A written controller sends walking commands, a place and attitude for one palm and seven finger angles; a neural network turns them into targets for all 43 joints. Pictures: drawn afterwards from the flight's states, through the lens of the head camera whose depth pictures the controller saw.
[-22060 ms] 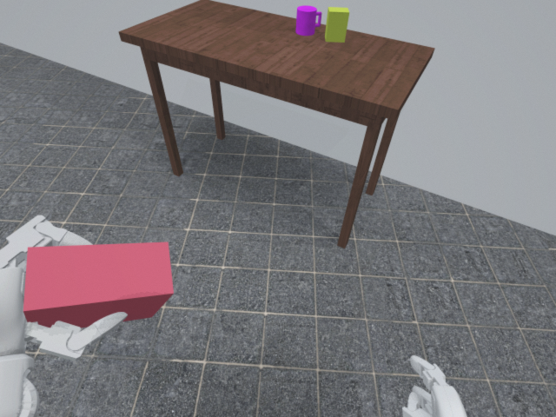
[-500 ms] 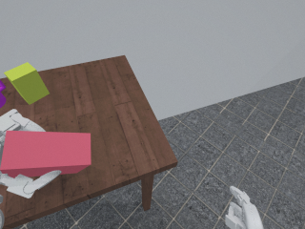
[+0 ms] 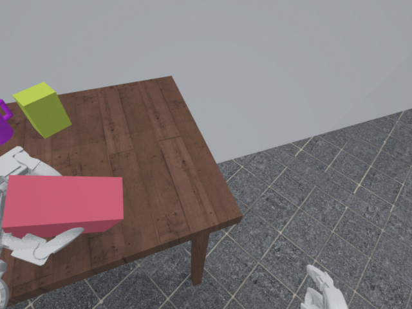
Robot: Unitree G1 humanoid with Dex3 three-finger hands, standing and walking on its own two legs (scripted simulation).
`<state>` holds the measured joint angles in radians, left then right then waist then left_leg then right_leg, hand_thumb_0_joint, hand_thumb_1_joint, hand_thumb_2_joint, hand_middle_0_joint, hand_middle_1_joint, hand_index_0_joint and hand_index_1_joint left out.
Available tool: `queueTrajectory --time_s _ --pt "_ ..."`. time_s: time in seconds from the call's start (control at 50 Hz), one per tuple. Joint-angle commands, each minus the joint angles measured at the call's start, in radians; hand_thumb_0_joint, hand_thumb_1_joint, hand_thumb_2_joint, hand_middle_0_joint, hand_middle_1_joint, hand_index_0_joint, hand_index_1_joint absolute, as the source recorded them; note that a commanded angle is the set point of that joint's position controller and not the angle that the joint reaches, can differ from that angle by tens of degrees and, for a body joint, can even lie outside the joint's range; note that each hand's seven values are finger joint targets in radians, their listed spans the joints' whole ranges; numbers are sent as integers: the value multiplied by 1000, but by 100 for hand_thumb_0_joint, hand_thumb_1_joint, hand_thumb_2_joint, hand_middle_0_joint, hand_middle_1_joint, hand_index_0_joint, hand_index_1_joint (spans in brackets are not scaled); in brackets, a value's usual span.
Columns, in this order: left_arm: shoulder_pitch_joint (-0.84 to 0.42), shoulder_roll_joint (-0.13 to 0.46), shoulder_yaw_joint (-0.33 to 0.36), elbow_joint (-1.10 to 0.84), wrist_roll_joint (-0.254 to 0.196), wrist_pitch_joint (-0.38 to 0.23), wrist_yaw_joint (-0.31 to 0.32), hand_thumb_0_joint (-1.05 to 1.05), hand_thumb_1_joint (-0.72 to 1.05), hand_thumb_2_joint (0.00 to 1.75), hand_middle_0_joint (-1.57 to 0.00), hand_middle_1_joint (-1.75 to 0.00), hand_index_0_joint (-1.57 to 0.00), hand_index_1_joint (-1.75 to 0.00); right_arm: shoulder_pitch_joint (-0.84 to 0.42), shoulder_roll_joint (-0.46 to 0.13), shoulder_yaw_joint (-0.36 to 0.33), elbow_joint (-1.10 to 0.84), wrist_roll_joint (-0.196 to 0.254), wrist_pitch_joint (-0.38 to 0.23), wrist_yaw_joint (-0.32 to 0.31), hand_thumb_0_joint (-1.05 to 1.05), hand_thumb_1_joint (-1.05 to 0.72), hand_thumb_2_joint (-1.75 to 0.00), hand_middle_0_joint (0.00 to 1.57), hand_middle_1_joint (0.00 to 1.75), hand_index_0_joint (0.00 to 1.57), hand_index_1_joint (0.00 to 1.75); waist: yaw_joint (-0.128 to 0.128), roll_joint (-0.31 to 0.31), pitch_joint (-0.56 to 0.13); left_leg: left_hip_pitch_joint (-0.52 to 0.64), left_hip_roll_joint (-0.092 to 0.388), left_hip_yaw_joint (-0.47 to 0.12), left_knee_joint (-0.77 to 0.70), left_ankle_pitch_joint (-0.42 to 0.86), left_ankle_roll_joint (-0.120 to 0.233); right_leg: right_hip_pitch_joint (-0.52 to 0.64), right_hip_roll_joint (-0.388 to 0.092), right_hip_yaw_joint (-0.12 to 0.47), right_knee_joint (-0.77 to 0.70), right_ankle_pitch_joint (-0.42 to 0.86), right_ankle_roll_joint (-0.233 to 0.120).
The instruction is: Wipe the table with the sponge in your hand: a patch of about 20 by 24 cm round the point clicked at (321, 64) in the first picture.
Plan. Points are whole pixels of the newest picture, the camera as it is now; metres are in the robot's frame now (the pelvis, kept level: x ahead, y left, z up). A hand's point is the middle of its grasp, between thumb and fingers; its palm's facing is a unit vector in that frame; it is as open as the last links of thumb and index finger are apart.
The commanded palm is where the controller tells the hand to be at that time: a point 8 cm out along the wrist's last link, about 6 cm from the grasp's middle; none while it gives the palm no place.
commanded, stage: shuffle to correct the standing spot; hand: left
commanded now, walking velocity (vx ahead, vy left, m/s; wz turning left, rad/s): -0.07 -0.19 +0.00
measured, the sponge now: (82, 207) +0.23 +0.20 +0.14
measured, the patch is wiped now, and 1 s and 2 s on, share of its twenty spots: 0.00 0.00 0.00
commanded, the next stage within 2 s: come to a stop and stand still in 0.92 s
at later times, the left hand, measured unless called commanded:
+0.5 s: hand (48, 195) +0.23 +0.23 +0.18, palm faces +0.31 -0.82 -0.49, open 9.9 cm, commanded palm +0.16 +0.27 +0.18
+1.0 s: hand (42, 226) +0.19 +0.23 +0.16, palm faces +0.35 -0.84 -0.42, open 9.9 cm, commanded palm +0.13 +0.27 +0.18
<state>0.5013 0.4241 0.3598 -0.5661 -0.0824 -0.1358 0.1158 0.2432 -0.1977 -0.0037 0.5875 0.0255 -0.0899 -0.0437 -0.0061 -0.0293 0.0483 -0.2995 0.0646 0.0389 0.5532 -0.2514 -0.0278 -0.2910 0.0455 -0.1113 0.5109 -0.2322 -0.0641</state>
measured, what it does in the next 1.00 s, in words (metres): stands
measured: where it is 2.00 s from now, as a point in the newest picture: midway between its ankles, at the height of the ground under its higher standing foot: outside the picture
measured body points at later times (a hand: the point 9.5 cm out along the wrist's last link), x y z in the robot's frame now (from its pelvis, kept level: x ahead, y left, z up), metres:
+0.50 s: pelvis +0.00 -0.01 +0.00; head +0.05 +0.00 +0.45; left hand +0.20 +0.27 +0.20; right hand +0.18 -0.24 -0.08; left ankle +0.02 +0.13 -0.73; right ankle +0.03 -0.07 -0.73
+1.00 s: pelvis -0.03 -0.02 +0.00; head +0.00 -0.01 +0.45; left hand +0.17 +0.27 +0.18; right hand +0.13 -0.24 -0.09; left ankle -0.01 +0.13 -0.73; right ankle +0.02 -0.08 -0.73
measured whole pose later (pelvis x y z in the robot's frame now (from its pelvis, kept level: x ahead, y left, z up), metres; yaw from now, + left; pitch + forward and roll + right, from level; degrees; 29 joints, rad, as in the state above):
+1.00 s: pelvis -0.03 -0.02 +0.00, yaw +1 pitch +0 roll -1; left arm 0.47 0.40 0.36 -0.54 -0.07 -0.13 0.11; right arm 0.24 -0.18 0.01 0.57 0.03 -0.09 -0.01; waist 0.00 0.00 0.05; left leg -0.32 0.09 0.02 0.62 -0.33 -0.02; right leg -0.32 0.05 -0.14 0.52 -0.21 -0.08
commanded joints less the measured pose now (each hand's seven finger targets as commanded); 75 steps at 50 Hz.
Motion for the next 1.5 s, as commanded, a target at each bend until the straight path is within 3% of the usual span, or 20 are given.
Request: queueTrajectory --time_s 0.0,0.2,0.36,0.42,0.48,0.52,0.56,0.6,0.62,0.66,0.7,0.72,0.74,0.82,0.9,0.98,1.02,1.1,1.28,1.48 --pt "-95 178 149 -186 14 -68 17 0 10 130 -120 -160 -120 -160 -90 -127 -49 -174 -2 -47 0 0 -90 -90 20 30 20 30 9 194 -79 -107 217 -218 -231 -56 105 141 -113 114 -44 6 53" --pt "-58 173 136 -207 -12 -59 13 0 10 130 -120 -160 -120 -160 -57 -129 -66 -171 4 -54 7 0 -90 -90 20 30 20 30 -5 25 -177 72 67 -70 2 24 45 63 -222 221 -165 186 -26" --pt "-40 198 178 -260 -13 -84 14 0 10 130 -120 -160 -120 -160 -82 -122 -59 -183 -6 -51 -10 0 -90 -90 20 30 20 30 11 154 -182 55 188 -169 -77 388 71 124 -160 138 -61 336 37" --pt "-16 184 181 -237 -7 -99 5 0 10 130 -120 -160 -120 -160 -73 -119 -63 -175 -6 -58 -5 0 -90 -90 20 30 20 30 8 155 -208 59 188 -156 -50 456 66 152 -164 133 -52 383 28" --pt "-6 196 206 -230 -2 -121 -1 0 10 130 -120 -160 -120 -160 -64 -123 -71 -174 -11 -70 -6 0 -90 -90 20 30 20 30 13 113 -216 25 171 -134 5 340 69 149 -194 150 -65 398 32" --pt "9 181 199 -204 -4 -121 7 0 10 130 -120 -160 -120 -160 -51 -118 -71 -157 -6 -71 -8 0 -90 -90 20 30 20 30 -2 46 -229 32 96 -89 72 180 45 104 -249 201 -99 453 -5" --pt "13 190 205 -197 -12 -112 17 0 10 130 -120 -160 -120 -160 -40 -117 -76 -157 0 -65 -8 0 -90 -90 20 30 20 30 -1 -62 -224 29 16 -33 151 -113 29 31 -315 253 -187 259 -12" --pt "21 186 194 -211 -17 -94 26 0 10 130 -120 -160 -120 -160 -50 -108 -68 -161 3 -63 -9 0 -90 -90 20 30 20 30 3 -95 -197 53 -5 -27 201 -156 29 -52 -357 291 -251 31 -52" --pt "37 186 186 -195 -21 -82 34 0 10 130 -120 -160 -120 -160 -73 -104 -54 -152 6 -56 -13 0 -90 -90 20 30 20 30 -4 -54 -179 87 15 -41 131 -135 35 -87 -344 279 -233 -17 -75" --pt "14 186 168 -234 -20 -78 31 0 10 130 -120 -160 -120 -160 -75 -111 -46 -171 -4 -55 -21 0 -90 -90 20 30 20 30 -2 -12 -144 77 60 -63 -83 -123 54 -62 -260 224 -172 -96 -26" --pt "-27 186 162 -257 -14 -87 32 0 10 130 -120 -160 -120 -160 -84 -132 -51 -180 -4 -63 -24 0 -90 -90 20 30 20 30 5 142 -131 45 187 -200 -209 -81 101 -31 -156 166 -72 -96 54" --pt "-51 203 175 -253 -1 -85 35 0 10 130 -120 -160 -120 -160 -107 -133 -43 -173 -2 -58 -26 0 -90 -90 20 30 20 30 -1 259 -107 -25 263 -264 -282 -141 132 -9 -127 137 34 -124 79" --pt "-86 171 150 -239 13 -80 30 0 10 130 -120 -160 -120 -160 -98 -123 -39 -172 -17 -51 -22 0 -90 -90 20 30 20 30 1 286 -94 -131 295 -300 -312 -179 148 72 -114 120 117 -115 79" --pt "-101 159 127 -201 26 -58 12 0 10 130 -120 -160 -120 -160 -74 -130 -62 -183 6 -64 11 0 -90 -90 20 30 20 30 7 186 -103 -26 204 -178 -130 68 96 112 -108 83 -66 53 47" --pt "-81 145 121 -177 10 -58 11 0 10 130 -120 -160 -120 -160 -51 -138 -68 -184 8 -54 24 0 -90 -90 20 30 20 30 2 81 -91 -115 122 -102 -68 -261 66 82 -156 168 -122 -75 10" --pt "-76 177 136 -216 -10 -54 25 0 10 130 -120 -160 -120 -160 -49 -121 -54 -170 4 -48 13 0 -90 -90 20 30 20 30 -9 -30 -127 17 25 -30 73 -191 48 -40 -250 272 -249 -184 -42" --pt "-61 190 144 -219 -17 -56 33 0 10 130 -120 -160 -120 -160 -71 -119 -45 -163 6 -47 7 0 -90 -90 20 30 20 30 -13 20 -143 58 31 -47 24 -102 49 -21 -254 257 -218 -75 -51" --pt "-38 187 163 -177 -7 -63 44 0 10 130 -120 -160 -120 -160 -86 -120 -43 -164 7 -48 -2 0 -90 -90 20 30 20 30 2 79 -133 32 61 -88 -90 -66 64 64 -206 237 -206 -35 31" --pt "-44 137 105 -122 13 -49 43 0 10 130 -120 -160 -120 -160 -95 -140 -49 -160 10 -49 -8 0 -90 -90 20 30 20 30 6 53 -151 65 59 -87 -117 106 59 165 -193 187 -174 201 24" --pt "-114 137 96 -155 26 -51 48 0 10 130 -120 -160 -120 -160 -109 -135 -44 -161 3 -40 -14 0 -90 -90 20 30 20 30 11 94 -141 78 75 -115 -183 151 61 202 -172 162 -163 225 20"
